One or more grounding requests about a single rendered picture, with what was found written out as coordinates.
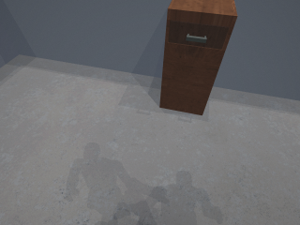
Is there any handle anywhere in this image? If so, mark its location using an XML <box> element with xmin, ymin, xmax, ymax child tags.
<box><xmin>186</xmin><ymin>34</ymin><xmax>207</xmax><ymax>43</ymax></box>

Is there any drawer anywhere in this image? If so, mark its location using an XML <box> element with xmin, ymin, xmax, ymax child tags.
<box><xmin>169</xmin><ymin>20</ymin><xmax>230</xmax><ymax>50</ymax></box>

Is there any cabinet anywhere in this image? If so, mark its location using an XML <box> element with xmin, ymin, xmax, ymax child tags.
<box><xmin>159</xmin><ymin>0</ymin><xmax>238</xmax><ymax>115</ymax></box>

